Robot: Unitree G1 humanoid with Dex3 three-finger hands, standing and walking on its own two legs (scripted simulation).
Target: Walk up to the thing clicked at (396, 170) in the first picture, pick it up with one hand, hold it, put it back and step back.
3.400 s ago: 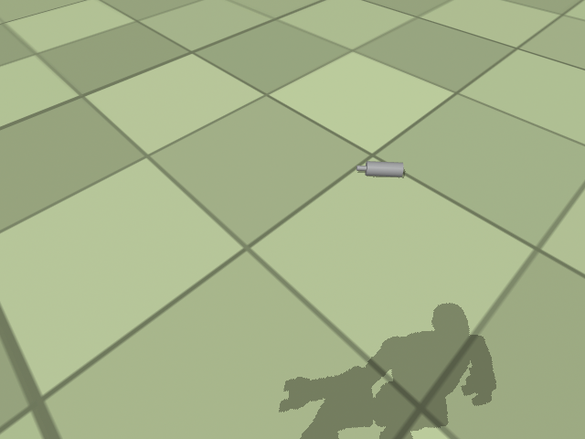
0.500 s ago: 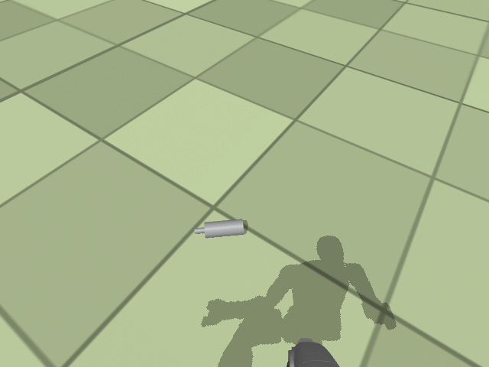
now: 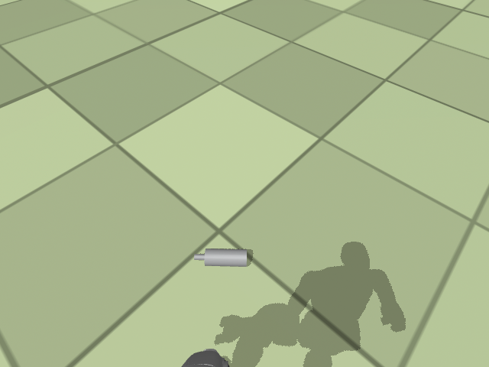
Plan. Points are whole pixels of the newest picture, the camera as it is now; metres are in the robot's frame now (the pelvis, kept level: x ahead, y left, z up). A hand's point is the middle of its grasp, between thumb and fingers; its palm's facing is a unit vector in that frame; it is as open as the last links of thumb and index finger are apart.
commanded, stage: walk up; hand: left
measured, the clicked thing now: (220, 257) +0.62 +0.15 -0.72
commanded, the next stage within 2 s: none
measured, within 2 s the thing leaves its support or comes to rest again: neither
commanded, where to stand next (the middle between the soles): +0.16 -0.02 m, yaw +1 degrees
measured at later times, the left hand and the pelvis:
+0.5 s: hand out of the picture +0.13 +0.23 -0.15, palm faces -0.01 -0.89 -0.45, open 7.4 cm; pelvis +0.05 -0.05 -0.02, yaw +2 degrees
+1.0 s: hand out of the picture +0.12 +0.24 -0.15, palm faces +0.02 -0.93 -0.35, open 7.4 cm; pelvis +0.06 -0.02 +0.00, yaw +3 degrees
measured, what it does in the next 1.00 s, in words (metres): steps on the spot: left foot, then right foot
